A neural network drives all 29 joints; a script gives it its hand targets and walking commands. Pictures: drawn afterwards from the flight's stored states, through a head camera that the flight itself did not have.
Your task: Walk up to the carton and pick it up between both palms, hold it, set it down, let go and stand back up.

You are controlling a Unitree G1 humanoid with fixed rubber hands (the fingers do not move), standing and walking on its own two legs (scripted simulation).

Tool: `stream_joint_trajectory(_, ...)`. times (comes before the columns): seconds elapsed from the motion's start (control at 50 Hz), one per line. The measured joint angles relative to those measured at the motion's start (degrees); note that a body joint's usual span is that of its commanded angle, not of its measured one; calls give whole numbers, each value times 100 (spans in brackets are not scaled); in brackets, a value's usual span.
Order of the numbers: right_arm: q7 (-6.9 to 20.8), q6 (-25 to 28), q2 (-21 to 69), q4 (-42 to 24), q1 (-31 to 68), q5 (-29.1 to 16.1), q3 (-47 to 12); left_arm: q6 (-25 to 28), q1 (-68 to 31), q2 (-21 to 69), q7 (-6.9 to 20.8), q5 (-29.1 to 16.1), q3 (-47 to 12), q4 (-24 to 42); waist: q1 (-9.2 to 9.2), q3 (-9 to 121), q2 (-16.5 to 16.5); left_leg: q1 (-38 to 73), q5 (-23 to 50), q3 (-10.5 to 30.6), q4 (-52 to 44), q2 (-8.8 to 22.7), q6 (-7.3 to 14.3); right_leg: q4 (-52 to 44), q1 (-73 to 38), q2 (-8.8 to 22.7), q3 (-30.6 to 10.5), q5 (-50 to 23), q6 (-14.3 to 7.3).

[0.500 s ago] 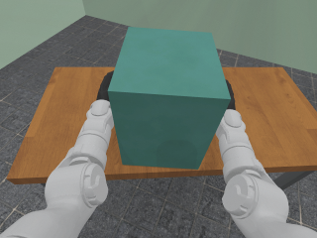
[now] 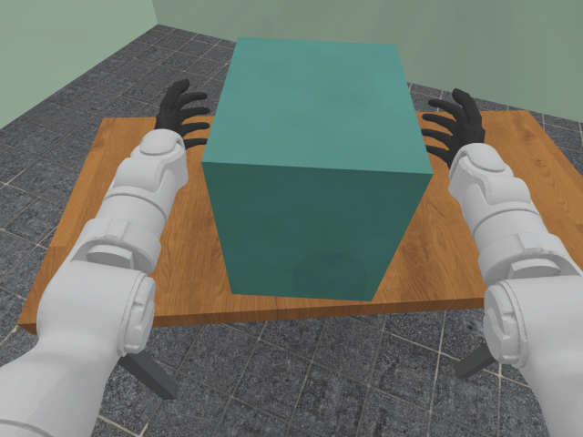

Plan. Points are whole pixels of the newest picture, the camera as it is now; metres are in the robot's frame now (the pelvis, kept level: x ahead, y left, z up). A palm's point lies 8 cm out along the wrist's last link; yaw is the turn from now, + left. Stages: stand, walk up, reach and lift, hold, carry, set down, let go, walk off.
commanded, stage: set down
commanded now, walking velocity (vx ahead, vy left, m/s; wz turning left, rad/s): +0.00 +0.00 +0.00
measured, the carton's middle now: (308, 177) +0.48 +0.04 +0.09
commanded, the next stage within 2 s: none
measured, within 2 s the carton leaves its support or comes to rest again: neither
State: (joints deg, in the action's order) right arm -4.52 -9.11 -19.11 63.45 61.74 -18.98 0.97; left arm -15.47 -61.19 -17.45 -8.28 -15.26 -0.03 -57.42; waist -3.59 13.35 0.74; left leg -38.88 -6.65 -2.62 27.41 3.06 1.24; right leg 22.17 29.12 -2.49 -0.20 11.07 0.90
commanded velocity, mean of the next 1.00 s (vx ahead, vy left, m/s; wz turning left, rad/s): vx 0.00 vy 0.00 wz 0.00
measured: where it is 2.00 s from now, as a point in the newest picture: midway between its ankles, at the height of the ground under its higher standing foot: outside the picture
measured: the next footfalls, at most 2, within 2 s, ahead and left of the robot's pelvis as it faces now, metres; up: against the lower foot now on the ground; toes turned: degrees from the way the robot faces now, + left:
none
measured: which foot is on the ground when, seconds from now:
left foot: down 0.00-1.00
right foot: down 0.00-1.00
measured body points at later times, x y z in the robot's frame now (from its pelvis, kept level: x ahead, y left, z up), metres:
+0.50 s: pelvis -0.01 -0.01 +0.00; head +0.03 +0.02 +0.45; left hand +0.46 +0.24 +0.19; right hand +0.48 -0.16 +0.20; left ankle +0.05 +0.10 -0.73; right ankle -0.02 -0.13 -0.73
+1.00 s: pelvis -0.01 -0.01 +0.01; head +0.02 +0.01 +0.46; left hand +0.40 +0.23 +0.15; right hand +0.43 -0.19 +0.15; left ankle +0.05 +0.10 -0.73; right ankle -0.02 -0.13 -0.73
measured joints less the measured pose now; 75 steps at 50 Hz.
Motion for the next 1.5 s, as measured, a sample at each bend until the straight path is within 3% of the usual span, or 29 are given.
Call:
stream_joint_trajectory(0.08,78,-509,-397,-165,384,-509,-265,-576,-254,-376,6,-441,-297,400,41,84,-20,-18,87,42,-86,-30,-8,18,48,20,48,-12,-11)
stream_joint_trajectory(0.14,202,-688,-578,177,876,-670,-410,-746,-723,-567,138,-510,-433,87,97,-16,-47,120,142,81,-153,-56,-12,31,-68,37,92,-10,-24)
stream_joint_trajectory(0.22,310,-817,-562,800,1310,-607,-305,-655,-1212,-670,248,-566,-665,-609,212,-25,-144,268,236,133,-308,-101,-28,19,-173,70,152,0,-56)
stream_joint_trajectory(0.38,293,-758,-187,831,1056,-471,-133,-358,-1092,-636,391,-441,-658,-985,425,-99,-265,478,292,227,-419,-116,-75,-55,-398,68,247,-4,-100)
stream_joint_trajectory(0.5,136,-805,4,74,602,-392,19,-647,-585,-625,296,-328,-413,-181,407,-323,-233,466,329,237,-421,-83,-95,-98,-402,35,251,-66,-109)
stream_joint_trajectory(0.64,-88,-939,-44,-1242,-152,-462,-78,-1541,344,-478,349,52,133,1840,319,-606,-114,664,420,226,-580,-78,-89,-336,-630,27,238,-211,-83)
stream_joint_trajectory(0.78,-134,-1186,-190,-2246,-994,-613,-195,-2016,1101,-414,411,134,452,2976,324,-839,-119,1096,467,158,-766,-112,-60,-422,-997,68,178,-221,-70)
stream_joint_trajectory(1.04,42,-1281,26,-3143,-2055,-257,61,-1795,1982,-350,324,-101,450,3176,290,-772,-121,1215,342,32,-665,-142,-34,-133,-991,118,60,-29,-65)
stream_joint_trajectory(1.34,-63,-952,241,-4303,-3347,-169,-95,-1885,3493,28,552,299,739,4850,305,-1124,-201,1840,285,26,-847,-202,-57,-288,-1608,174,58,45,-70)
stream_joint_trajectory(1.5,-89,-789,417,-5207,-4395,-18,9,-1658,4483,146,497,179,626,5529,260,-1292,-154,1958,247,-5,-833,-191,-69,-253,-1703,167,26,86,-89)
